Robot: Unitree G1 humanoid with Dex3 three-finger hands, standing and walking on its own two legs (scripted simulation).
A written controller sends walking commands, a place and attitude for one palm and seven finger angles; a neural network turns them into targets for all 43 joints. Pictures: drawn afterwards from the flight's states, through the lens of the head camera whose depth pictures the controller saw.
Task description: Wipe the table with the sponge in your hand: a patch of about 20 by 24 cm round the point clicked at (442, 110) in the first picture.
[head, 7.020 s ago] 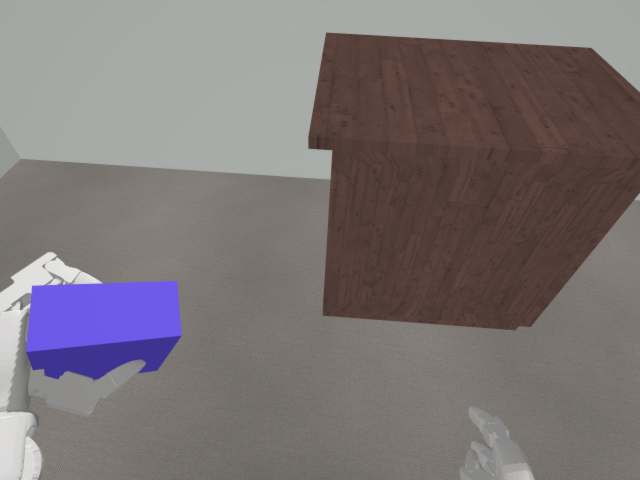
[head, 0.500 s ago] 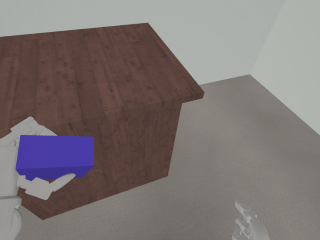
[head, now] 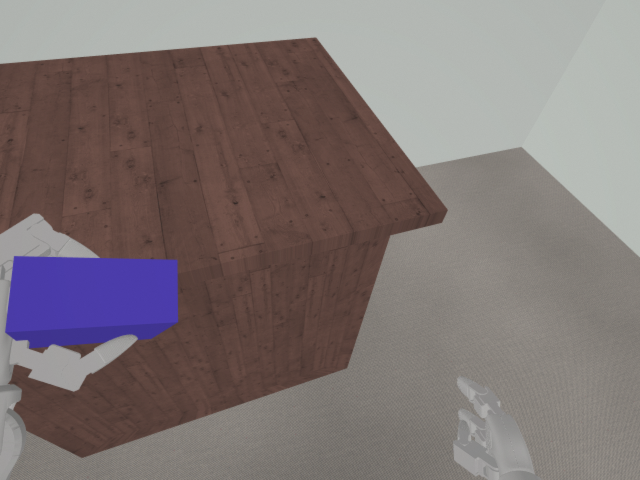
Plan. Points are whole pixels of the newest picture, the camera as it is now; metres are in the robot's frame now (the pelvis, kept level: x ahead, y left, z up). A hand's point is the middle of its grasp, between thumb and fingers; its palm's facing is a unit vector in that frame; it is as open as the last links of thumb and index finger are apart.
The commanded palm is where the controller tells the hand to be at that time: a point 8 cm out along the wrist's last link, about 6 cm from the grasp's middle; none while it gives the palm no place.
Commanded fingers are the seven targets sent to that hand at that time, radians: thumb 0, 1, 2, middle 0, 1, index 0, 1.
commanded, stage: shuffle to correct the standing spot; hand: left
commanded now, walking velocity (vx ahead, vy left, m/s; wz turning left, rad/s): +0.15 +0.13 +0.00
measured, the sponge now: (119, 305) +0.23 +0.21 +0.15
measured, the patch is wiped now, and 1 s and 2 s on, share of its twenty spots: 0.00 0.00 0.00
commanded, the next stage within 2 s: come to a stop and stand still in 0.50 s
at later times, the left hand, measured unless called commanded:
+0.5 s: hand (80, 225) +0.30 +0.26 +0.19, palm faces +0.30 -0.80 -0.51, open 9.7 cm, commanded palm +0.24 +0.32 +0.19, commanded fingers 0.00 0.10 1.30 -1.20 -1.60 -1.20 -1.60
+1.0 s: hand (22, 197) +0.32 +0.33 +0.19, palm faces +0.38 -0.84 -0.40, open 9.7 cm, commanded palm +0.27 +0.37 +0.19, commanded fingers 0.00 0.10 1.30 -1.20 -1.60 -1.20 -1.60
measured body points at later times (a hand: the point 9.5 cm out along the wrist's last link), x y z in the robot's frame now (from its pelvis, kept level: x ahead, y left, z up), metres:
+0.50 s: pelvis +0.07 +0.04 +0.00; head +0.09 +0.03 +0.44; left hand +0.28 +0.30 +0.21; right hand +0.21 -0.18 -0.10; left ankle +0.06 +0.13 -0.70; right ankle +0.09 -0.05 -0.73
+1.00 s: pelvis +0.11 +0.09 +0.01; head +0.12 +0.10 +0.46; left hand +0.30 +0.37 +0.21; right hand +0.30 -0.10 -0.06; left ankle +0.16 +0.23 -0.72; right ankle +0.10 -0.02 -0.72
